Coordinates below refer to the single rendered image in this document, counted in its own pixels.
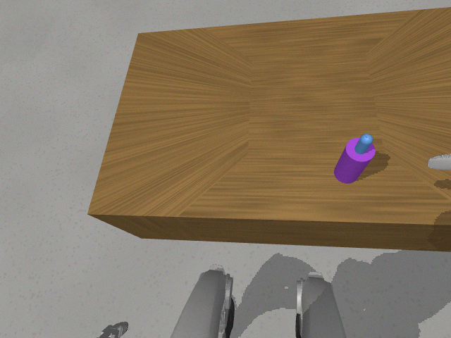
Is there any left robot hand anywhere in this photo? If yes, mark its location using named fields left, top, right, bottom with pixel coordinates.
left=97, top=322, right=128, bottom=338

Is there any right robot hand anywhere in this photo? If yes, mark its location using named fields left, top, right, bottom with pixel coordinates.
left=427, top=154, right=451, bottom=170

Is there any bottle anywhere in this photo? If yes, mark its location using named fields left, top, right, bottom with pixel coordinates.
left=334, top=134, right=376, bottom=184

